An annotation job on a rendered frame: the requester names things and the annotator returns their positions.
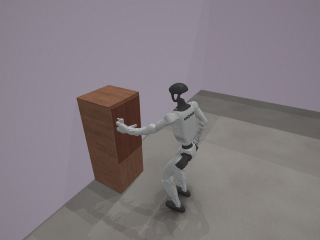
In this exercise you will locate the robot right forearm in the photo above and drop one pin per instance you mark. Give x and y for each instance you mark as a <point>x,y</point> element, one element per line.
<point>199,131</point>

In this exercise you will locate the robot head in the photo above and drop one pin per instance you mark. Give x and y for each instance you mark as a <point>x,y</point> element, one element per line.
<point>179,88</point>

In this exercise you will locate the cupboard door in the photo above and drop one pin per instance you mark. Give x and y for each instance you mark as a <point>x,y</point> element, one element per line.
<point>129,111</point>

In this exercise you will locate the robot left forearm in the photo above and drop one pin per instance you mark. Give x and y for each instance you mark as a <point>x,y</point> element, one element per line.
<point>140,131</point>

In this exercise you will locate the robot right upper arm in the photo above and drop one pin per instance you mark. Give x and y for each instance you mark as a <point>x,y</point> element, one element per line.
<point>199,114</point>

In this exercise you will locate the robot left upper arm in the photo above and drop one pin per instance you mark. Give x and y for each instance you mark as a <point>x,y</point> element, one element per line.
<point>168,119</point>

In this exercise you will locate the handle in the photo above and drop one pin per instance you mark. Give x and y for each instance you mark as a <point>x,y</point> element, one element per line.
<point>121,120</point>

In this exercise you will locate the right robot hand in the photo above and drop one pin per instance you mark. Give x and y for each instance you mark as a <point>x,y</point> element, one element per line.
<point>196,140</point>

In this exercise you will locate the left robot hand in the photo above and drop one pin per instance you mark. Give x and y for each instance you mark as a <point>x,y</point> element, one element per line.
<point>123,128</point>

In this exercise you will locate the left robot foot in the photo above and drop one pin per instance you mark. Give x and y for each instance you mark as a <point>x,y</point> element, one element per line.
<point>172,205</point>

